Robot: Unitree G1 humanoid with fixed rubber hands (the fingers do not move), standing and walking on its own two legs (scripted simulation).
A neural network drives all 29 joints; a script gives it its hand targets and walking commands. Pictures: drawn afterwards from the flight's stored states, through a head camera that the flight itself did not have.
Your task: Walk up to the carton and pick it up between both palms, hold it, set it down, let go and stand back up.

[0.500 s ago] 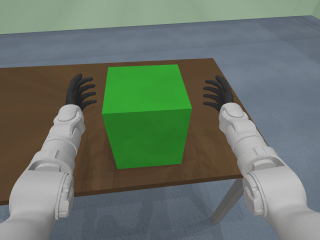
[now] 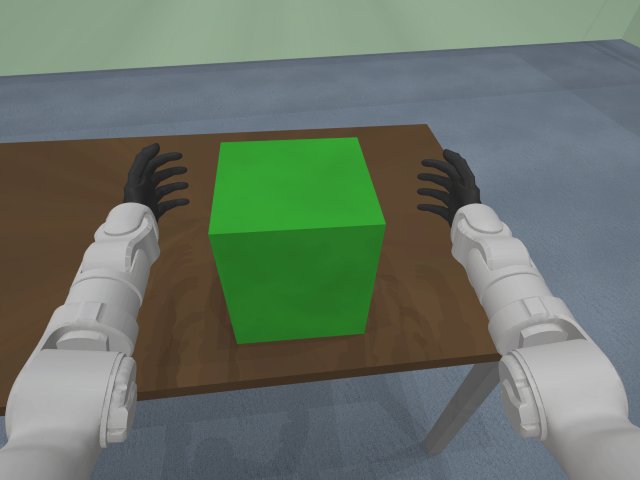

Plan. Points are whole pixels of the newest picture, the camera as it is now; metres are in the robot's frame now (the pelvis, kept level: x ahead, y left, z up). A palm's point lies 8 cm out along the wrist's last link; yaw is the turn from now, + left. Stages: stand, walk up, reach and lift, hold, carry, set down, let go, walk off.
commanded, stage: set down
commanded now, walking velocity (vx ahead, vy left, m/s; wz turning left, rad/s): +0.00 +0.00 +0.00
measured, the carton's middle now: (296, 242) +0.48 +0.04 +0.04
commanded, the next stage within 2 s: none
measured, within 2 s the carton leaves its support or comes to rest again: neither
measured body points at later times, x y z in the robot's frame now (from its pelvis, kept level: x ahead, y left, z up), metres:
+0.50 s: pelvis +0.00 +0.00 +0.00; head -0.01 +0.00 +0.45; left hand +0.42 +0.22 +0.14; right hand +0.42 -0.20 +0.13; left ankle +0.00 +0.12 -0.74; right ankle +0.04 -0.09 -0.74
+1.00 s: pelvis -0.01 -0.01 +0.00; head -0.01 +0.00 +0.45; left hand +0.41 +0.22 +0.13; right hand +0.41 -0.21 +0.13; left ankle +0.00 +0.12 -0.74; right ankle +0.04 -0.09 -0.74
